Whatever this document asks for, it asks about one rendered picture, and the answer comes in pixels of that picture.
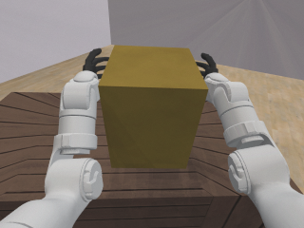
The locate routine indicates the pedestal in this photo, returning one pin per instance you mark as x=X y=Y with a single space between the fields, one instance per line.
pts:
x=198 y=196

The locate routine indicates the robot right forearm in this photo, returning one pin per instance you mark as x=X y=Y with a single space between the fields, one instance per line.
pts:
x=242 y=127

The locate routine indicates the carton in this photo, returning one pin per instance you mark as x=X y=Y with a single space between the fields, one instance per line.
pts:
x=152 y=100

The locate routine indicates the robot right upper arm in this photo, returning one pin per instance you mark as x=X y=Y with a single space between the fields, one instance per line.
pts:
x=261 y=173

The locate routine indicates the robot left forearm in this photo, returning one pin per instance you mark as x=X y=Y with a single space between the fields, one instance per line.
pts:
x=77 y=118

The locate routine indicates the robot left upper arm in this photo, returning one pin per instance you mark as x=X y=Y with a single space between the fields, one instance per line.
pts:
x=71 y=184

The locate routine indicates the right robot hand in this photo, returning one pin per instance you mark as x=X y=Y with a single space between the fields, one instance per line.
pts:
x=210 y=68

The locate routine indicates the left robot hand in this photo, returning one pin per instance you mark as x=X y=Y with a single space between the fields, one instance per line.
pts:
x=91 y=62

